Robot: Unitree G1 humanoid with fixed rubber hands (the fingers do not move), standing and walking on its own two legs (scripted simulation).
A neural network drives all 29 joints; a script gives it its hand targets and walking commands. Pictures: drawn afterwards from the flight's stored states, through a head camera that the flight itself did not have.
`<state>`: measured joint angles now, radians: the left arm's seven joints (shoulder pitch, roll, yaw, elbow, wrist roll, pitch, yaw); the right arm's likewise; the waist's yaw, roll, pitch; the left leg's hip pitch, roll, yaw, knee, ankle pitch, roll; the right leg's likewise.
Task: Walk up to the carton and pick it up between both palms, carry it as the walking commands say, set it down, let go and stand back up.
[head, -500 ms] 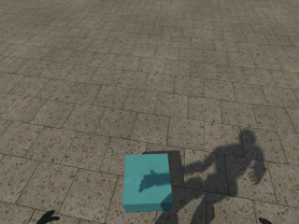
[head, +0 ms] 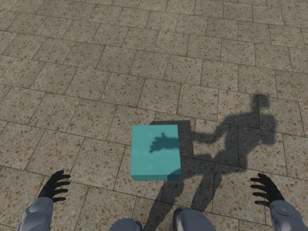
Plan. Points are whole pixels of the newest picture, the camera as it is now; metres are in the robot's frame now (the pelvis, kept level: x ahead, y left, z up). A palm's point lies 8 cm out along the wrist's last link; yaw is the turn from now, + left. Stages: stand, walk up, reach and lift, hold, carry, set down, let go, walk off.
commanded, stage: reach and lift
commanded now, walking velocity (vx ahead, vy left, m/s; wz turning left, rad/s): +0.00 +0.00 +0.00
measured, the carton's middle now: (155, 153) +0.49 +0.01 -0.67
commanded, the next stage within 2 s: none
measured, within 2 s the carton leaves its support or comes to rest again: neither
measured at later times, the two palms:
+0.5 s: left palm (74, 160) +0.31 +0.26 -0.13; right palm (245, 160) +0.29 -0.28 -0.14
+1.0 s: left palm (96, 128) +0.44 +0.23 -0.18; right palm (219, 126) +0.44 -0.24 -0.19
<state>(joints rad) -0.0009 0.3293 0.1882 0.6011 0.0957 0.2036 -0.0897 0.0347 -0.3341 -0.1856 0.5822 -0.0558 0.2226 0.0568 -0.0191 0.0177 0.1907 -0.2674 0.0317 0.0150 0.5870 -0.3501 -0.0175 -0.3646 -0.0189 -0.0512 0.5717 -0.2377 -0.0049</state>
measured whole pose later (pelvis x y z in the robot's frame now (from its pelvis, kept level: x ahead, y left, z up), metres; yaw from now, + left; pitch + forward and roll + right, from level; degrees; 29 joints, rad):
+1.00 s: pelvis -0.07 +0.00 -0.09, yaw +2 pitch +39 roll +1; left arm -1.11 0.37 0.29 0.89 -0.05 0.21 -0.04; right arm -1.12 -0.37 -0.29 0.90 0.04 0.22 0.03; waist -0.02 0.01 0.06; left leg -1.37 0.00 0.00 1.05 -0.37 -0.02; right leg -1.44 -0.06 -0.04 0.99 -0.23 -0.02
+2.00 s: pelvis -0.10 +0.00 -0.29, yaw +3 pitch +48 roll +1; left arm -1.42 0.44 0.22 0.95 -0.12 0.23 0.04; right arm -1.44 -0.46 -0.28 1.00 0.11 0.21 -0.02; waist -0.02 0.01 0.13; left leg -2.09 -0.01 -0.02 1.86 -0.60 -0.03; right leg -2.19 -0.08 -0.02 1.77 -0.41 -0.03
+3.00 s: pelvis -0.12 +0.01 -0.41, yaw +3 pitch +35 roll +0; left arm -1.62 0.46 0.03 1.12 -0.26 0.13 0.08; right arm -1.67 -0.55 -0.13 1.28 0.25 0.07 -0.05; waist -0.01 0.02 0.52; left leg -2.23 -0.02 0.00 2.29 -0.67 -0.01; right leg -2.34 -0.09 0.02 2.17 -0.45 -0.01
